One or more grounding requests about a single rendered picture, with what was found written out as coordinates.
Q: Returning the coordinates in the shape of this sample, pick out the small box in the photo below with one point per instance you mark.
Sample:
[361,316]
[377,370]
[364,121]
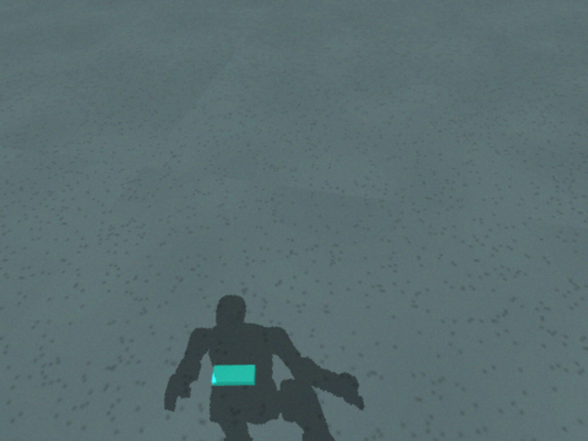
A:
[229,375]

